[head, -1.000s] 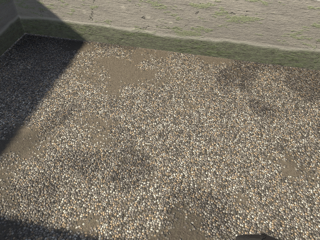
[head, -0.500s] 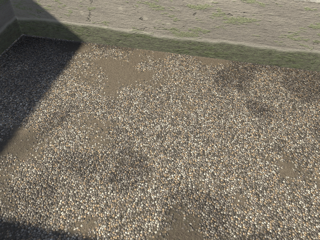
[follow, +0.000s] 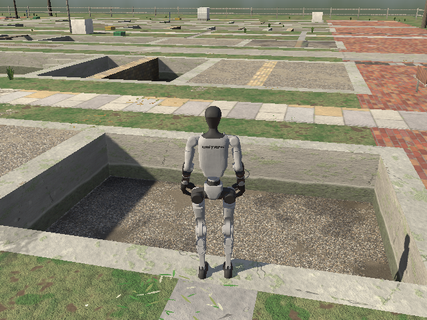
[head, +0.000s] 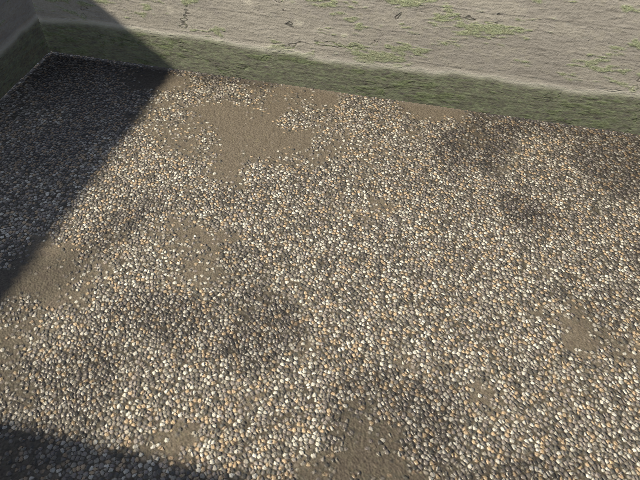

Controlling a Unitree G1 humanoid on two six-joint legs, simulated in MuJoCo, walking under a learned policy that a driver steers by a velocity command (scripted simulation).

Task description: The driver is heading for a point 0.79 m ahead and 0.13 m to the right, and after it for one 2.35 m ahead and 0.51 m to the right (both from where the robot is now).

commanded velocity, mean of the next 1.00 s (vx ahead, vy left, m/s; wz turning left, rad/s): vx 0.06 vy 0.00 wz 0.00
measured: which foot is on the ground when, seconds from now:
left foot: down 0.00-1.00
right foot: down 0.00-1.00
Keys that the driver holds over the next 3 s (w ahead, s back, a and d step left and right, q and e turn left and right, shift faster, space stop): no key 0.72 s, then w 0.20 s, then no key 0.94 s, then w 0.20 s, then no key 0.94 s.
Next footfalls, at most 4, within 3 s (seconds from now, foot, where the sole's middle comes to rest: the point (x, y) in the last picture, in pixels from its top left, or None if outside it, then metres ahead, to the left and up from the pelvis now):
none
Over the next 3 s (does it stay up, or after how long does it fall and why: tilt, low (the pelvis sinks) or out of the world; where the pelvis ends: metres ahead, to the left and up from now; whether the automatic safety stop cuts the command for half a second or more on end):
stays up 0.00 -0.02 0.00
